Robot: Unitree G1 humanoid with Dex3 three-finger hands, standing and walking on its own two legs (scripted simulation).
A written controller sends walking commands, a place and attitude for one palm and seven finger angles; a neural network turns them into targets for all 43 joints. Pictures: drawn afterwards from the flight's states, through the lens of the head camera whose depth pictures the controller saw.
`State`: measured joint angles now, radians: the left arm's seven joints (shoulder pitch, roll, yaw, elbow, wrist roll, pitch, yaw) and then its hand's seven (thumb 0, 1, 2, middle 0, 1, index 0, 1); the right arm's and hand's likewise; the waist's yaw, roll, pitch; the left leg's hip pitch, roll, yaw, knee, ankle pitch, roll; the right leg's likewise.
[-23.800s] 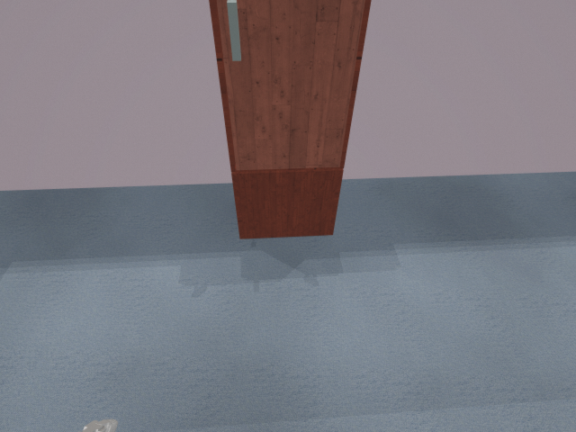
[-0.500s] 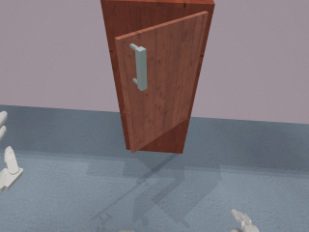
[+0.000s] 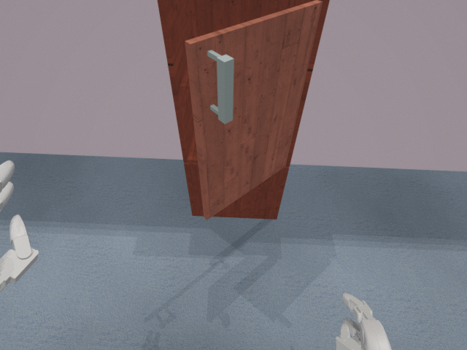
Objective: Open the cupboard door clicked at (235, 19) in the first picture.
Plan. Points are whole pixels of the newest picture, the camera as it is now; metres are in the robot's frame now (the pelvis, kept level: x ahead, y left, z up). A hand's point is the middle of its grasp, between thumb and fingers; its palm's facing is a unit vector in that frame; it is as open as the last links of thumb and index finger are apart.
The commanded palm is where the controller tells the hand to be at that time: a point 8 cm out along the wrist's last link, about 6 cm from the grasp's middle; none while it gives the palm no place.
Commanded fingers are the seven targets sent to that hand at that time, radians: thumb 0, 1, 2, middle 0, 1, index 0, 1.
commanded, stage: stop stepping back and stand still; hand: left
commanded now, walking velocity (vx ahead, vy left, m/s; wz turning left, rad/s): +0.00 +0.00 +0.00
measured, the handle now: (219, 87) +0.58 +0.07 +0.16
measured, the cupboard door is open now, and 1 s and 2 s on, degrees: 43 43 43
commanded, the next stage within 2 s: let the arm hang, fingers relaxed in 0.56 s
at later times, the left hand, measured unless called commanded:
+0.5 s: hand (7, 276) +0.17 +0.27 +0.16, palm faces +0.41 -0.78 -0.47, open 7.4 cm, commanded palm +0.11 +0.31 +0.18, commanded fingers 0.00 0.90 0.90 -0.20 -0.30 -0.20 -0.30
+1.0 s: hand out of the picture +0.02 +0.17 -0.17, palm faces +0.00 -0.98 -0.17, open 7.3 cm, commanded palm none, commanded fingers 0.00 0.90 0.90 -0.20 -0.30 -0.20 -0.30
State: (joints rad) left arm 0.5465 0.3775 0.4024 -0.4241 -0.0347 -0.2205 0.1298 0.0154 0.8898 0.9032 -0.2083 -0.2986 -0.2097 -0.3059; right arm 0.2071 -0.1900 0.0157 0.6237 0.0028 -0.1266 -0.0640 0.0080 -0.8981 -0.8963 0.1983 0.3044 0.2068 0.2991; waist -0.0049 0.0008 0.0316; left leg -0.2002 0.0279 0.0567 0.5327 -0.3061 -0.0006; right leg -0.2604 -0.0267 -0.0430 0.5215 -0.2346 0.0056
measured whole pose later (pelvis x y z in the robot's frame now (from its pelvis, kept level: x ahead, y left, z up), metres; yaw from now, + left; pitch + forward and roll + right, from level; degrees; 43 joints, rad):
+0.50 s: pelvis -0.03 +0.01 +0.01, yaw +1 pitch -2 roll +0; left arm 0.53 0.37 0.39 -0.42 -0.01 -0.23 0.13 0.02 0.89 0.90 -0.21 -0.30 -0.21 -0.31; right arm 0.23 -0.21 0.00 0.62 0.00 -0.15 -0.07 0.01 -0.90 -0.90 0.20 0.30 0.21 0.30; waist 0.00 0.00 0.05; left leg -0.21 0.01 0.05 0.46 -0.22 0.02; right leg -0.24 -0.04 -0.05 0.41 -0.13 0.02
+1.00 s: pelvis -0.04 -0.01 -0.01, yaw +3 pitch -2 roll +0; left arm 0.24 0.19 -0.01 0.87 0.02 0.06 -0.01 0.01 0.92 0.90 -0.20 -0.30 -0.20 -0.30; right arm 0.23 -0.28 -0.01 0.95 -0.02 0.02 0.01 0.00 -0.90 -0.90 0.20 0.30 0.20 0.30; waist -0.03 -0.02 0.09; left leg -0.31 0.01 0.00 0.60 -0.26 0.00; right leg -0.34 -0.05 -0.09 0.58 -0.21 -0.01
